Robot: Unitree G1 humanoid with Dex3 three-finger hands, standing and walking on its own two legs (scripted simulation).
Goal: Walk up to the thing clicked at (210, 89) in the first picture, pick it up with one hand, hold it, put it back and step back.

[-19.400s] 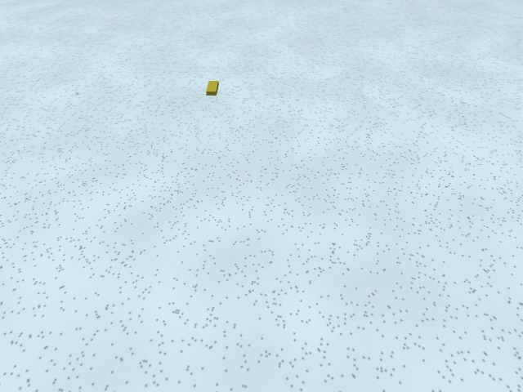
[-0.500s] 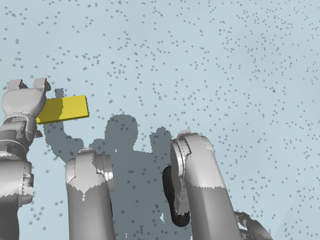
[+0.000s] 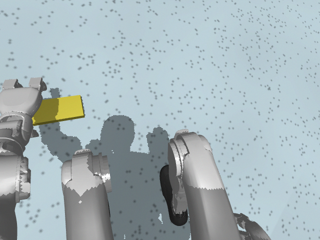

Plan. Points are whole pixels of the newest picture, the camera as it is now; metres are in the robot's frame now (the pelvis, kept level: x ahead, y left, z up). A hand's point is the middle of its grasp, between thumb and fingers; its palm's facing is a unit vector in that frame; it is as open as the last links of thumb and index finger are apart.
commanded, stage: rise first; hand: left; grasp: from above
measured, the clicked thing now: (57, 110) +0.48 +0.23 -0.31
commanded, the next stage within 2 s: approach in 0.54 s
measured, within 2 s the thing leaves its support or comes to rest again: neither
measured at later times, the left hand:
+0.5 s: hand (28, 114) +0.44 +0.27 -0.19, palm faces -0.46 -0.06 -0.88, open 13.8 cm
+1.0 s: hand (54, 97) +0.48 +0.22 -0.19, palm faces -0.42 -0.05 -0.90, open 13.9 cm
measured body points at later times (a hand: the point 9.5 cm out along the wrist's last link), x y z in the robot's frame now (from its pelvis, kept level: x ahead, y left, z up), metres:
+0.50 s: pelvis +0.00 +0.00 +0.00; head +0.23 +0.07 +0.38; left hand +0.46 +0.28 -0.14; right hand +0.05 -0.28 -0.10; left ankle +0.07 +0.12 -0.29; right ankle +0.11 -0.14 -0.29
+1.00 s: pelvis +0.00 +0.00 +0.00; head +0.24 +0.08 +0.37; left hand +0.50 +0.22 -0.14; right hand +0.03 -0.27 -0.09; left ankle +0.07 +0.12 -0.29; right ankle +0.11 -0.14 -0.29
